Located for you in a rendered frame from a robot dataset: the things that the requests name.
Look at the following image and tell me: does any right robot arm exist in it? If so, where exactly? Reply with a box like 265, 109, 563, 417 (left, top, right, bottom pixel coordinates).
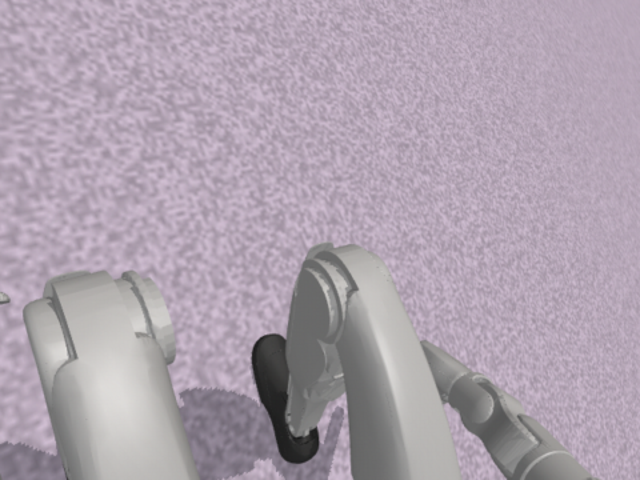
448, 372, 601, 480

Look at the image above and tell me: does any right robot foot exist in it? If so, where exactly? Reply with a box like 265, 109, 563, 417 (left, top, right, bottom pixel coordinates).
252, 334, 319, 464

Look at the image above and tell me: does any right robot hand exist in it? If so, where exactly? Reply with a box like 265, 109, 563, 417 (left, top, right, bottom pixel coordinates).
420, 340, 473, 404

